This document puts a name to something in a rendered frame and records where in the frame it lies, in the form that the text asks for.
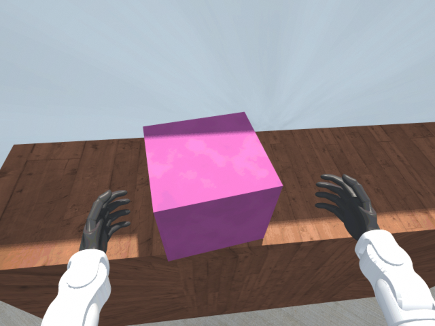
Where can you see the right robot hand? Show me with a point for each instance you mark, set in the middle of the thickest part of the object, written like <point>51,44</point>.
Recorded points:
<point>353,208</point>

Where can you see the robot right forearm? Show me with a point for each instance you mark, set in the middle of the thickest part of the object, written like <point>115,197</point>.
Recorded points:
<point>401,293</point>

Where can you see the pedestal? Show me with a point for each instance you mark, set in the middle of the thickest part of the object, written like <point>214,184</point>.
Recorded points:
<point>307,256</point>

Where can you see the carton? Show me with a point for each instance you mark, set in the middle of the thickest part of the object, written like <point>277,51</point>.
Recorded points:
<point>212,183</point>

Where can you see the robot left forearm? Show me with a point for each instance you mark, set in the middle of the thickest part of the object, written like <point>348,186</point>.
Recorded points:
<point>82,291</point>

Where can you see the left robot hand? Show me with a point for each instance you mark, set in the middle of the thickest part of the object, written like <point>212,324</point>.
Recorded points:
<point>98,229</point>

